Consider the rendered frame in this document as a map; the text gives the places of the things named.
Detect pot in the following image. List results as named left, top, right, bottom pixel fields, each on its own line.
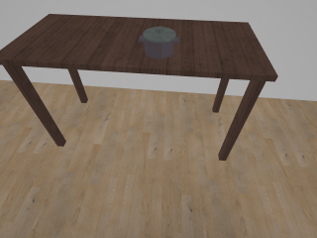
left=138, top=36, right=179, bottom=60

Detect table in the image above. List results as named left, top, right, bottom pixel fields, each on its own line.
left=0, top=14, right=278, bottom=161

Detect knob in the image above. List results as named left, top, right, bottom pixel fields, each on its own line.
left=155, top=26, right=164, bottom=33

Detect lid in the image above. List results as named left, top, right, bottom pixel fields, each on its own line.
left=143, top=27, right=176, bottom=44

